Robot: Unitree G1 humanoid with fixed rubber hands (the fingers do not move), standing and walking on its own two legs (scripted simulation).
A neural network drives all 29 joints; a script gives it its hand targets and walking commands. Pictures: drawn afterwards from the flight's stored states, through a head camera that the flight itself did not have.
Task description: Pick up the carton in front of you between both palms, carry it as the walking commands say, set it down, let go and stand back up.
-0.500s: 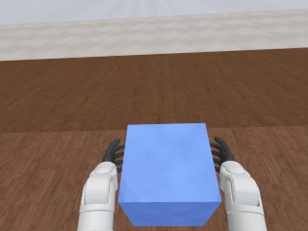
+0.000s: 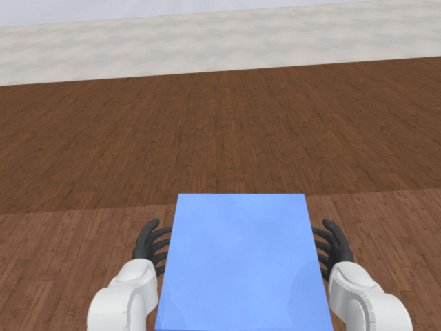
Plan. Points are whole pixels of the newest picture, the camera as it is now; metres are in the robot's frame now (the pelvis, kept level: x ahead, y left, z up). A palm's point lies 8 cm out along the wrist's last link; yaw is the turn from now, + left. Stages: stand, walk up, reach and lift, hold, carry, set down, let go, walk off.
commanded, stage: carry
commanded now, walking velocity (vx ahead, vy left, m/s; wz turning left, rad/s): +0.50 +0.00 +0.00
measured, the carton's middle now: (240, 281) +0.24 -0.01 +0.01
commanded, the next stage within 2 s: none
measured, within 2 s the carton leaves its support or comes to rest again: neither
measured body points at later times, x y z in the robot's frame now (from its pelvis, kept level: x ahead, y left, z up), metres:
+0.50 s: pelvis +0.30 -0.06 +0.01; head +0.28 -0.08 +0.46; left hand +0.53 +0.09 +0.10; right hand +0.54 -0.21 +0.09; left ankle +0.42 +0.10 -0.69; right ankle +0.23 -0.11 -0.75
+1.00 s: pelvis +0.64 -0.03 +0.01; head +0.63 -0.02 +0.46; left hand +0.87 +0.12 +0.06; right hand +0.87 -0.19 +0.07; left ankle +0.58 +0.05 -0.75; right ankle +0.73 -0.19 -0.69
